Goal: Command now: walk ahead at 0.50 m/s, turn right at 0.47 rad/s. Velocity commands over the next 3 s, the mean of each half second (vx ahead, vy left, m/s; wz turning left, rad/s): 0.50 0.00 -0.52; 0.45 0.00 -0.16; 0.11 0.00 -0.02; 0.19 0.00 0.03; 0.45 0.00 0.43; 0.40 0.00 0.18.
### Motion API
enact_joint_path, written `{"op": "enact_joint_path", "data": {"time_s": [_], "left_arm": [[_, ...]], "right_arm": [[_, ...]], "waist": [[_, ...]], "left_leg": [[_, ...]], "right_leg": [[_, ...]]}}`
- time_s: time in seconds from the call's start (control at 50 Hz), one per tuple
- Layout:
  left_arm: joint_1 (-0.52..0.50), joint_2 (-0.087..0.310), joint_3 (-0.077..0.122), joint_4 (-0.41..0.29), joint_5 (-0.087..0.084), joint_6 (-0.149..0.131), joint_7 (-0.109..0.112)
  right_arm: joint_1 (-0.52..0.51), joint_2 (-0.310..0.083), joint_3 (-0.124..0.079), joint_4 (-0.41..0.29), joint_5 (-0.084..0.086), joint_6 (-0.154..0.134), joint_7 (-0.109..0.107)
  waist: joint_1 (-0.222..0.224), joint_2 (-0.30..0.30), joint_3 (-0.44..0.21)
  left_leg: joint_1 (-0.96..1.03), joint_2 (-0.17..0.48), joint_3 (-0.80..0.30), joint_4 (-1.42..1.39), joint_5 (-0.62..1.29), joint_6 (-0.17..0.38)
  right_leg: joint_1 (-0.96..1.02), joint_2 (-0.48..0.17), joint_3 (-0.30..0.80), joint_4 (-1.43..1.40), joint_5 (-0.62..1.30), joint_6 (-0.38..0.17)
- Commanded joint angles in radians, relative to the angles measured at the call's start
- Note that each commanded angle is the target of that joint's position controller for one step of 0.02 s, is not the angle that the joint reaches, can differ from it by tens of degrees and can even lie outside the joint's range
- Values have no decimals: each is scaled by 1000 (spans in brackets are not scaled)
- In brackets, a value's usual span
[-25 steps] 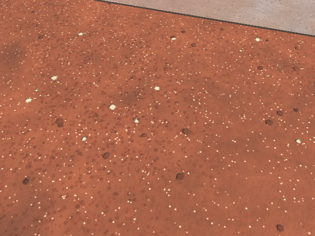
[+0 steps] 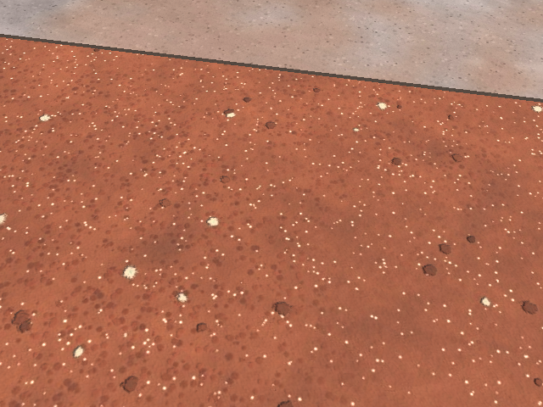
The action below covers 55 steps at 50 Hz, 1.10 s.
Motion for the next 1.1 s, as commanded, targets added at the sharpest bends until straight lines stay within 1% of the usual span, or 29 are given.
{"op": "enact_joint_path", "data": {"time_s": [0.02, 0.16, 0.26, 0.3, 0.32, 0.34, 0.36, 0.38, 0.4, 0.42, 0.44, 0.46, 0.48, 0.52, 0.58, 0.66, 0.72, 0.78, 0.84, 0.86, 0.88, 0.9, 0.92, 0.94, 0.96, 0.98, 1.0, 1.06, 1.1], "left_arm": [[5, 29, 15, -76, 2, 16, -2], [-172, 3, 2, -154, 16, 15, -35], [-279, 17, 0, -222, 16, 19, -61], [-236, 48, 17, -231, 16, 23, -65], [-153, 76, 34, -216, 13, 26, -63], [-1, 122, 63, -177, 9, 27, -56], [164, 212, 102, -134, 7, 37, -35], [121, 319, 112, -142, 0, 29, -28], [148, 246, 86, -178, 13, 11, -37], [116, 179, 66, -165, 22, -6, -40], [59, 140, 54, -170, 18, -15, -39], [-19, 99, 41, -183, 22, -17, -36], [-64, 66, 28, -200, 36, -19, -32], [-65, 74, 27, -197, 39, -26, -26], [-13, 108, 33, -168, 32, -34, -9], [36, 109, 29, -139, 28, -31, 2], [86, 112, 28, -105, 24, -30, 1], [129, 114, 30, -74, 23, -18, 5], [120, 132, 37, -63, 23, -4, 13], [97, 139, 37, -68, 26, 2, 15], [76, 129, 29, -76, 30, 6, 17], [78, 88, 11, -103, 48, 5, 20], [268, -26, -20, -76, 41, -10, 7], [228, 87, 2, -48, 27, -18, 7], [121, 121, 14, -83, 6, -20, 7], [57, 113, 10, -98, 12, -17, 13], [26, 107, 16, -102, 26, -9, 18], [87, 28, 4, -89, 30, 29, 26], [71, 9, -5, -93, 35, 40, 34]], "right_arm": [[-13, -117, -30, -31, -3, -21, -8], [28, -175, -49, 2, 1, -6, -31], [88, -212, -65, 30, 27, 25, -32], [69, -241, -73, 25, 37, 40, -35], [56, -252, -77, 21, 42, 49, -36], [38, -249, -73, 15, 46, 56, -37], [55, -212, -58, 1, 22, 51, -39], [135, -56, -12, -57, -17, 24, -28], [44, -126, -17, -70, 24, -19, -14], [-35, -169, -28, -88, 64, -40, -5], [-35, -161, -24, -76, 54, -51, -9], [-28, -167, -31, -57, 28, -49, -16], [-5, -175, -38, -44, 20, -36, -16], [15, -153, -36, -36, 13, -9, -14], [-62, -121, -26, -59, 3, 9, -17], [-176, -95, -13, -84, 11, 1, -3], [-256, -91, -5, -106, 21, -5, 10], [-304, -102, -3, -131, 22, -15, 27], [-244, -132, -12, -124, 22, -21, 38], [-165, -157, -24, -102, 14, -23, 34], [-27, -196, -42, -63, 1, -26, 29], [129, -253, -50, -36, -25, -28, 23], [177, -289, -59, -6, -19, -18, 28], [190, -199, -37, -10, 10, -11, 32], [100, -170, -25, -24, 17, -8, 28], [18, -150, -16, -34, 9, -4, 24], [-29, -122, -7, -34, 6, 0, 21], [-87, -90, 10, -9, -15, -3, 23], [-118, -125, 3, 4, -17, 1, 17]], "waist": [[8, 143, -23], [-35, 94, 35], [-57, 97, 66], [-13, 127, 19], [39, 138, -32], [125, 119, -108], [185, 19, -197], [48, -241, -256], [116, -111, -372], [123, -56, -240], [84, 3, -165], [42, 28, -113], [8, 12, -98], [-12, 7, -88], [5, 16, -39], [53, -5, -8], [87, -14, 32], [97, -14, 51], [50, -45, 14], [3, -59, -35], [-70, -45, -134], [-115, 52, -291], [-41, 344, -445], [-97, 220, -462], [-86, 178, -296], [-56, 98, -206], [-31, 71, -137], [47, 139, -124], [58, 157, -139]], "left_leg": [[125, 281, -209, -264, 107, 148], [167, 259, 21, -295, 202, 131], [324, 304, 87, -218, 329, 104], [358, 307, 116, -93, 642, 82], [353, 296, 132, 37, 789, 69], [288, 258, 160, 241, 808, 38], [51, 215, 164, 548, 524, -14], [-393, 2, 66, 884, -391, -76], [-502, -17, -172, 990, -446, -56], [-585, 33, -172, 978, -345, -29], [-548, 85, -167, 896, -251, -10], [-473, 123, -165, 811, -190, -13], [-396, 149, -172, 765, -148, -15], [-336, 154, -159, 696, -113, -33], [-388, 146, -141, 534, 26, -68], [-358, 105, -118, 265, 284, -67], [-352, 82, -111, 160, 340, -53], [-416, 67, -114, 99, 262, -21], [-330, 34, -93, 70, 137, 24], [-210, -4, -63, 57, 123, 45], [0, -3, -57, 42, 235, 79], [317, 174, -239, 111, 515, 144], [677, 427, -650, 90, 640, 343], [652, 399, -694, 34, 578, 319], [517, 366, -524, 20, 598, 275], [371, 320, -421, -3, 656, 244], [245, 291, -360, -35, 690, 233], [45, 229, -238, -101, 743, 221], [5, 211, -182, -111, 774, 219]], "right_leg": [[-161, -86, 54, -12, 87, 12], [-178, -66, -17, -358, 363, 20], [-184, -33, -83, -485, 272, -27], [-79, 26, -138, -492, 170, -66], [33, 70, -167, -499, 132, -91], [246, 119, -181, -566, 185, -126], [549, 46, -11, -598, 189, -180], [828, -197, 563, -711, 26, -358], [880, -267, 792, -859, -93, -393], [804, -254, 648, -878, -13, -340], [663, -212, 509, -866, 82, -300], [521, -175, 400, -868, 195, -268], [429, -148, 332, -889, 287, -254], [348, -131, 269, -928, 397, -257], [326, -108, 177, -967, 483, -246], [334, -60, 91, -980, 412, -186], [378, -87, 104, -986, 336, -181], [515, -140, 128, -927, 412, -179], [594, -164, 132, -834, 642, -150], [594, -137, 113, -733, 855, -130], [548, -79, 72, -558, 943, -93], [348, -12, 48, -277, 670, -49], [-25, 180, 35, 110, -216, 30], [-85, 164, 168, 208, -317, 31], [-148, 115, 149, 204, -264, 31], [-131, 61, 97, 144, -198, 40], [-105, 30, 67, 79, -158, 49], [89, -12, 45, -123, -84, 70], [152, -11, 20, -281, -26, 83]]}}
Next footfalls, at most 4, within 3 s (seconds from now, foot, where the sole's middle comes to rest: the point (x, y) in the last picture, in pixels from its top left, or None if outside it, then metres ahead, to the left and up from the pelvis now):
0.36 right None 0.33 -0.17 -0.78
0.88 left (302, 321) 0.71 -0.08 -0.78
1.28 right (396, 338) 0.66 -0.32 -0.78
2.34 left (334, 219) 1.06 -0.19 -0.78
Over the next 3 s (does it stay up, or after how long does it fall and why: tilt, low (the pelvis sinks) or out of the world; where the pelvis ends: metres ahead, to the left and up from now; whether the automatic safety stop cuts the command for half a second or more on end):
stays up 1.22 -0.31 -0.01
